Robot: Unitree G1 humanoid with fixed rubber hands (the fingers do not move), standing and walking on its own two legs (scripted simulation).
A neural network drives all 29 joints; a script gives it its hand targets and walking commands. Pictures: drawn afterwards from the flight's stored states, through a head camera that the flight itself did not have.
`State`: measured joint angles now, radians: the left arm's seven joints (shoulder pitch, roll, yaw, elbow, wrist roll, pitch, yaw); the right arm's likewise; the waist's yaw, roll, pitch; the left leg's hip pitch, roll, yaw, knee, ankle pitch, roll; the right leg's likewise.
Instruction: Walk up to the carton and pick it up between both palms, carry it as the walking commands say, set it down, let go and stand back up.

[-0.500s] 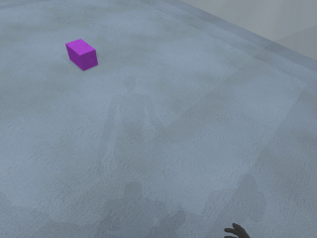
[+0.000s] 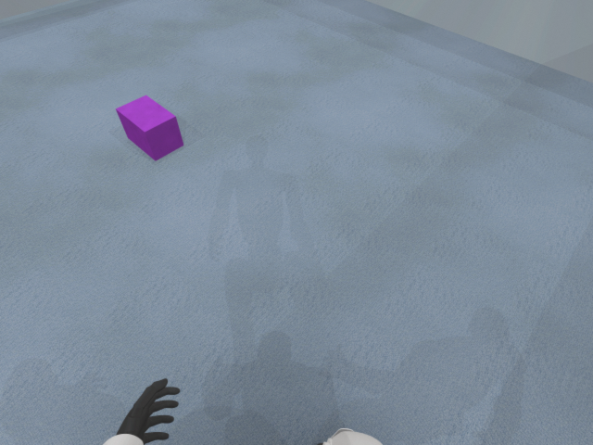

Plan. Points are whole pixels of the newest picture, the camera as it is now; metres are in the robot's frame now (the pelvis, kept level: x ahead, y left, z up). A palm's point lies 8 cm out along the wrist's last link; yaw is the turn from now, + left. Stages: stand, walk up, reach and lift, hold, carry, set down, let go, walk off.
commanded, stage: walk up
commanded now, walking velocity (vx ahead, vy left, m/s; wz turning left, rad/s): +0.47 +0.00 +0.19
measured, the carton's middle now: (150, 127) +1.60 +0.62 -0.66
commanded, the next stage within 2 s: none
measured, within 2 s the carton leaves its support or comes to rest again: neither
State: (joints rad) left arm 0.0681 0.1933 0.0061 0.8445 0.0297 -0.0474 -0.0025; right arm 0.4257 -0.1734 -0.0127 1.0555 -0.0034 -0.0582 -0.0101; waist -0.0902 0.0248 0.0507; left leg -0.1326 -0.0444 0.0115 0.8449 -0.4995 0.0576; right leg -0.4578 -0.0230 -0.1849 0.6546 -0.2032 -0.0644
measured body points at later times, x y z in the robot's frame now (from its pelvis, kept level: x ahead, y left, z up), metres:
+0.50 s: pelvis +0.23 +0.08 +0.02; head +0.25 +0.09 +0.47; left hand +0.21 +0.32 -0.13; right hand +0.38 -0.14 -0.10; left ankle +0.24 +0.17 -0.71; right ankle +0.18 -0.07 -0.63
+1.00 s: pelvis +0.49 +0.08 +0.03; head +0.51 +0.08 +0.47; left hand +0.52 +0.31 -0.12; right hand +0.56 -0.17 -0.11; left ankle +0.50 +0.22 -0.65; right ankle +0.48 -0.03 -0.71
